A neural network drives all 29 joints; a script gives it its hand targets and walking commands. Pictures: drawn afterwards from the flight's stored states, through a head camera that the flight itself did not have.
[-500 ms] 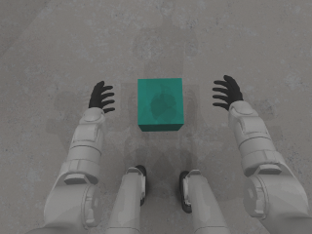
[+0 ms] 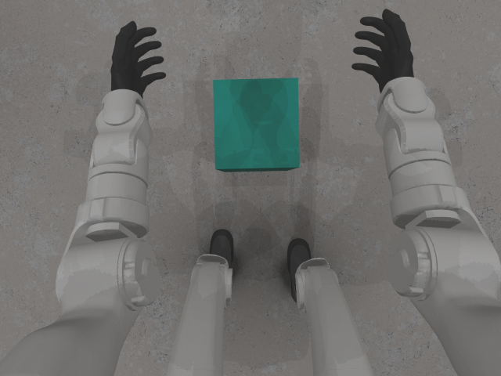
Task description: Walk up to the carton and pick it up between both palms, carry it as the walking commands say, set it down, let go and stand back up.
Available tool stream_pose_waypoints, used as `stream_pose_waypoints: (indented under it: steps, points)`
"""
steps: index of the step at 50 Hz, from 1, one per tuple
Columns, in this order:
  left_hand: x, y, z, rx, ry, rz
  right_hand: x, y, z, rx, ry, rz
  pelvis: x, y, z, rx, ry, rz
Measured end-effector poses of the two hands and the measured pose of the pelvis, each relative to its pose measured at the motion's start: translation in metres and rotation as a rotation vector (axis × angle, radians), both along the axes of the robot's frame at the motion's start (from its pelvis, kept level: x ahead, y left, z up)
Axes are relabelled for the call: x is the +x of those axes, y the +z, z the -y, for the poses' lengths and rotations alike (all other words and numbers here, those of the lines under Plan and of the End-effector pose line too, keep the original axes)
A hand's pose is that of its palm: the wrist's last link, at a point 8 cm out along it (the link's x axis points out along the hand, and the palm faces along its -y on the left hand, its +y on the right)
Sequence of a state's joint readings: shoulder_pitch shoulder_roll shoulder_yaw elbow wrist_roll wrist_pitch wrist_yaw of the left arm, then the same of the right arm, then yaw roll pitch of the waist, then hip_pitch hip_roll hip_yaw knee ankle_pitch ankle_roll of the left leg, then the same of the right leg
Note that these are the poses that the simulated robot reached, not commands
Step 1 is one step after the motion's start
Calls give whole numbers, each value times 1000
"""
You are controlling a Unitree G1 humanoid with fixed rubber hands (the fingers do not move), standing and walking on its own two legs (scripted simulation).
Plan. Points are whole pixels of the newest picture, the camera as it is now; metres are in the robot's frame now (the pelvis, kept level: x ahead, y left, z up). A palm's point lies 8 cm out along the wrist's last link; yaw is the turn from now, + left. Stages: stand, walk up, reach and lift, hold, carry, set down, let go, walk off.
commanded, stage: reach and lift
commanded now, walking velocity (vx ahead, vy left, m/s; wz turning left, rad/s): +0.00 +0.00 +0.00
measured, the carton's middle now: (255, 132) +0.50 +0.02 -0.54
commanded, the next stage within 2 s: none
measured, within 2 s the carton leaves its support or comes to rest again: neither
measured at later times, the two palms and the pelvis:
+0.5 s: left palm (162, 110) +0.49 +0.19 -0.25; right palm (354, 102) +0.51 -0.15 -0.25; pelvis -0.03 +0.00 -0.12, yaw -1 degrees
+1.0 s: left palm (183, 125) +0.49 +0.19 -0.40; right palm (332, 119) +0.51 -0.15 -0.39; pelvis -0.05 +0.00 -0.24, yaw -1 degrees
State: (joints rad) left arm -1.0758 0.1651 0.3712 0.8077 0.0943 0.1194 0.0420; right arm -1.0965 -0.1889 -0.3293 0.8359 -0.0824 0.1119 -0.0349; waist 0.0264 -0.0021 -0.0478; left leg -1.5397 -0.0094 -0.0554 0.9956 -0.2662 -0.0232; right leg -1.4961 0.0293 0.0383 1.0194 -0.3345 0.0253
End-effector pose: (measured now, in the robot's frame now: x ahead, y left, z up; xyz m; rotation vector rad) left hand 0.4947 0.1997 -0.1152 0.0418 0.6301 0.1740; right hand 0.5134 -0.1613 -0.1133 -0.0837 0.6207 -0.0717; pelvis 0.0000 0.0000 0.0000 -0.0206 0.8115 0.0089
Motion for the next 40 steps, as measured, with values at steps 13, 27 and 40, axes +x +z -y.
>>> stream_pose_waypoints:
  steps: [13,27,40]
  points:
    - [1,-46,8,-16,3,-20,-2,-46,-3,10,-11,-22,-7,-36,1,2,-6,-67]
    - [-2,-147,6,-1,27,-13,-3,-147,-7,1,-27,-14,-29,-131,2,-1,-11,-75]
    - [2,-218,9,-5,23,-38,-2,-218,-6,3,-31,-41,-45,-197,1,6,-17,-20]
